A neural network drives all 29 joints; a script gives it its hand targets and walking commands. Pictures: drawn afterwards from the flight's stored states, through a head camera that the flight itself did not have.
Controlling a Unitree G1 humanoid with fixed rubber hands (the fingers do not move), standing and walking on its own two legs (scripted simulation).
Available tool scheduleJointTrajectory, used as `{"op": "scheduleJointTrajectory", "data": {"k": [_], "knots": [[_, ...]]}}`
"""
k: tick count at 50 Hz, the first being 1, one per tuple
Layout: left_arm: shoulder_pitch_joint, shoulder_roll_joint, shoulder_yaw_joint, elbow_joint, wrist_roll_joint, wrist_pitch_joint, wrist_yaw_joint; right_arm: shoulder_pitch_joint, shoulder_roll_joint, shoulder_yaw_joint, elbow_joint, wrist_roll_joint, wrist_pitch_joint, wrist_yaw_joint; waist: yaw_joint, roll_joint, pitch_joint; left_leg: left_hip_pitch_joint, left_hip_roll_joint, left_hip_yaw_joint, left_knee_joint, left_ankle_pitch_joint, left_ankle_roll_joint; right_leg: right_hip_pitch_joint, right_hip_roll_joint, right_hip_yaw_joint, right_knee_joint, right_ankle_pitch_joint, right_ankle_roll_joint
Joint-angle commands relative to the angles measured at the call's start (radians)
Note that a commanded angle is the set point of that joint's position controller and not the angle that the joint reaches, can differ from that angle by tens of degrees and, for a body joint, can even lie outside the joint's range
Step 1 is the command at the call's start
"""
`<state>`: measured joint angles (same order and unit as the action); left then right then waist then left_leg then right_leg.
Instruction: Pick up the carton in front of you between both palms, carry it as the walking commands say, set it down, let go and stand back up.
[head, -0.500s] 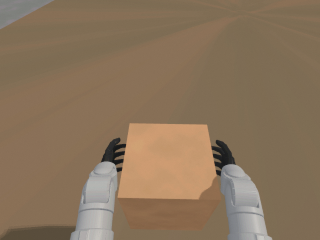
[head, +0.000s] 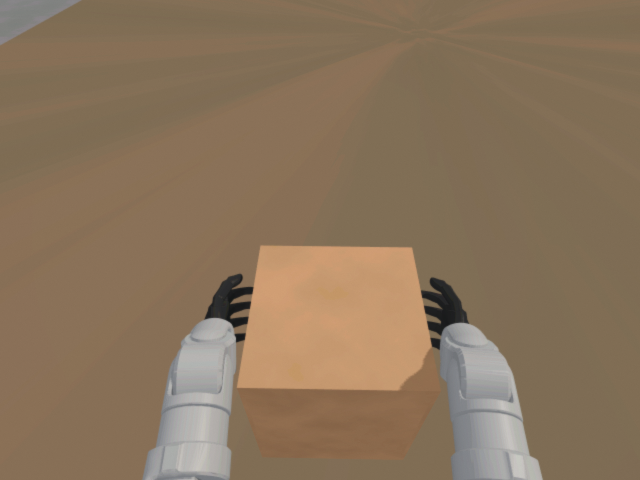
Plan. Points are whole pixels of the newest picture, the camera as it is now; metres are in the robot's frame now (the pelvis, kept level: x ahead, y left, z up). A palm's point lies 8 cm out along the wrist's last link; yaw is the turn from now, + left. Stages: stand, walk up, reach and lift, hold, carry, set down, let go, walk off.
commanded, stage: set down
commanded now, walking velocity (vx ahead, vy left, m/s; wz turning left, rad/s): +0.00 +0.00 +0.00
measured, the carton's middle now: (334, 356) +0.29 +0.00 -0.04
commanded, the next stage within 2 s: none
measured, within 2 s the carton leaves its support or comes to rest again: neither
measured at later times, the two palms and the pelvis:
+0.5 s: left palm (221, 351) +0.33 +0.18 -0.09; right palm (404, 340) +0.36 -0.12 -0.09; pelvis -0.03 +0.00 -0.05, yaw +3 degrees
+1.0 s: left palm (236, 370) +0.38 +0.19 -0.25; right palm (384, 358) +0.41 -0.11 -0.25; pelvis -0.03 -0.01 -0.18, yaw +3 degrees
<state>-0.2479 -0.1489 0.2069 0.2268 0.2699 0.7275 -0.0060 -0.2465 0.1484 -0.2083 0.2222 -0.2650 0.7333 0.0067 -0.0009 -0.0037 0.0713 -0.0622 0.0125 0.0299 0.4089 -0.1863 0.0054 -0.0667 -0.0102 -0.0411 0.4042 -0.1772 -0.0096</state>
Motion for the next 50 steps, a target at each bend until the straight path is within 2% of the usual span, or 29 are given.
{"op": "scheduleJointTrajectory", "data": {"k": [1,4,6,9,11,14,17,21,26,29,32,35,38,41,50], "knots": [[-0.549,-0.907,-0.473,-0.003,-0.219,-0.045,-0.222,-0.542,0.872,0.455,0.010,0.200,-0.050,0.230,-0.016,0.020,-0.171,-0.044,-0.077,-0.102,-0.079,-0.136,0.027,0.003,0.079,0.105,-0.059,-0.115,-0.025],[-0.686,-0.942,-0.400,0.127,-0.188,-0.078,-0.238,-0.687,0.867,0.368,0.130,0.162,-0.090,0.259,-0.031,0.042,-0.164,-0.082,-0.060,-0.115,-0.070,-0.280,0.031,-0.038,0.082,0.093,-0.013,-0.202,-0.027],[-0.762,-0.945,-0.318,0.236,-0.142,-0.108,-0.235,-0.786,0.863,0.293,0.225,0.121,-0.123,0.273,-0.029,0.037,-0.152,-0.081,-0.058,-0.129,-0.055,-0.340,0.030,-0.088,0.087,0.090,0.015,-0.241,-0.026],[-0.833,-0.885,-0.165,0.355,-0.064,-0.149,-0.203,-0.867,0.822,0.161,0.353,0.050,-0.165,0.263,-0.001,0.030,-0.112,-0.113,-0.058,-0.132,-0.024,-0.381,0.030,-0.146,0.087,0.091,0.052,-0.283,-0.027],[-0.831,-0.814,-0.061,0.407,-0.004,-0.171,-0.176,-0.859,0.769,0.068,0.419,-0.013,-0.184,0.242,0.015,0.006,-0.089,-0.145,-0.066,-0.125,0.011,-0.350,0.028,-0.190,0.086,0.092,0.072,-0.287,-0.029],[-0.795,-0.711,0.060,0.438,0.073,-0.208,-0.150,-0.816,0.659,-0.056,0.471,-0.099,-0.227,0.212,0.017,-0.014,-0.085,-0.198,-0.081,-0.105,0.073,-0.273,0.020,-0.293,0.091,0.090,0.109,-0.265,-0.033],[-0.777,-0.631,0.105,0.430,0.103,-0.279,-0.135,-0.791,0.566,-0.107,0.473,-0.143,-0.300,0.188,0.009,-0.011,-0.139,-0.306,-0.095,-0.087,0.157,-0.161,0.008,-0.382,0.101,0.092,0.181,-0.177,-0.030],[-0.783,-0.649,0.034,0.406,0.068,-0.407,-0.131,-0.788,0.585,-0.053,0.465,-0.111,-0.428,0.173,0.004,-0.007,-0.309,-0.403,-0.116,-0.087,0.276,-0.013,0.000,-0.499,0.120,0.091,0.293,-0.071,-0.025],[-0.838,-0.774,-0.176,0.383,-0.032,-0.569,-0.140,-0.849,0.726,0.160,0.449,0.004,-0.589,0.169,0.002,0.008,-0.666,-0.507,-0.137,-0.089,0.463,0.170,-0.020,-0.604,0.140,0.093,0.465,0.111,-0.010],[-0.883,-0.826,-0.331,0.318,-0.095,-0.615,-0.145,-0.901,0.802,0.331,0.370,0.085,-0.631,0.165,0.025,0.000,-0.987,-0.559,-0.149,-0.081,0.578,0.297,-0.026,-0.604,0.150,0.099,0.578,0.254,0.008],[-0.884,-0.837,-0.427,0.254,-0.154,-0.617,-0.139,-0.909,0.826,0.434,0.297,0.145,-0.631,0.149,0.035,-0.007,-1.206,-0.635,-0.159,-0.071,0.665,0.354,-0.032,-0.644,0.155,0.106,0.667,0.330,0.017],[-0.866,-0.841,-0.427,0.261,-0.164,-0.585,-0.141,-0.894,0.832,0.455,0.304,0.164,-0.599,0.140,0.043,-0.013,-1.187,-0.758,-0.166,-0.059,0.711,0.267,-0.035,-0.756,0.159,0.104,0.705,0.250,0.029],[-0.881,-0.843,-0.375,0.311,-0.148,-0.540,-0.161,-0.909,0.841,0.416,0.353,0.148,-0.555,0.146,0.045,-0.029,-1.073,-0.909,-0.167,-0.048,0.741,0.117,-0.030,-0.870,0.164,0.096,0.727,0.105,0.033],[-0.916,-0.847,-0.322,0.367,-0.133,-0.504,-0.180,-0.946,0.848,0.363,0.402,0.127,-0.520,0.153,0.046,-0.037,-1.001,-1.026,-0.167,-0.044,0.776,0.029,-0.025,-0.965,0.167,0.090,0.758,0.018,0.031],[-1.052,-0.806,-0.233,0.439,-0.126,-0.496,-0.171,-1.074,0.804,0.267,0.490,0.101,-0.513,0.143,0.049,-0.032,-1.043,-1.225,-0.178,-0.029,0.927,0.003,-0.036,-1.171,0.180,0.072,0.916,-0.014,0.026]]}}
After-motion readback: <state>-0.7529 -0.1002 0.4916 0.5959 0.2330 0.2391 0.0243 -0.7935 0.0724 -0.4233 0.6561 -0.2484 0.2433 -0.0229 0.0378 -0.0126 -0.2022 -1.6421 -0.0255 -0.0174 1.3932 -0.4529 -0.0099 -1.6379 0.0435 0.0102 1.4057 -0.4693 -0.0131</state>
